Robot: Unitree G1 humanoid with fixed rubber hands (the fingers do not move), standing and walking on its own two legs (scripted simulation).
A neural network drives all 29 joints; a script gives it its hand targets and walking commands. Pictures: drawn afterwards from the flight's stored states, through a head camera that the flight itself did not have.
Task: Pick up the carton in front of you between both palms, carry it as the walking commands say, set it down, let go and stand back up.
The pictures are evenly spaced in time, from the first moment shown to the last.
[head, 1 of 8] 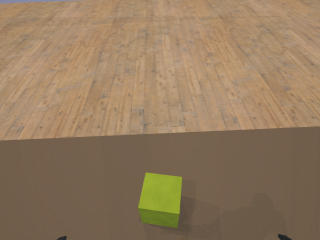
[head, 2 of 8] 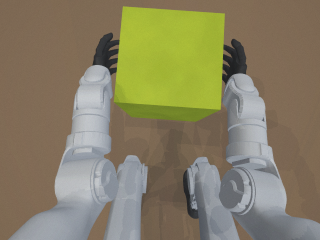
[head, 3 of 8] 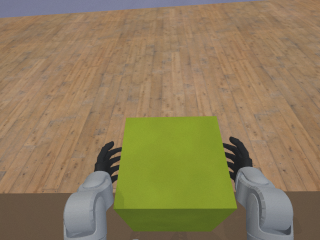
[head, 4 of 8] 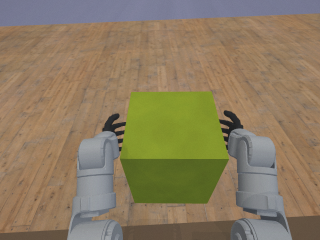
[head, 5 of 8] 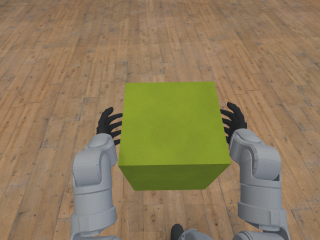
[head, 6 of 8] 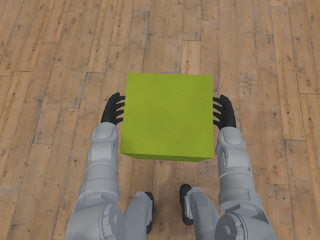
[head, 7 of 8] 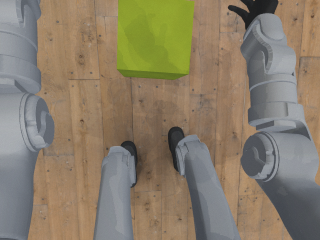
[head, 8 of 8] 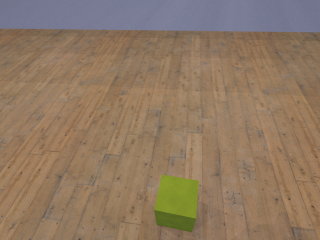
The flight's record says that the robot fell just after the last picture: no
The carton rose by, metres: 0.70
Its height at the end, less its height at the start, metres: -0.06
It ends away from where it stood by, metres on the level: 2.09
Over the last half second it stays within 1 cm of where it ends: yes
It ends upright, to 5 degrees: yes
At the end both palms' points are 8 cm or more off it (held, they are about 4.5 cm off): yes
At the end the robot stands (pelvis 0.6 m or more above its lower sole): yes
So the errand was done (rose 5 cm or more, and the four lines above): yes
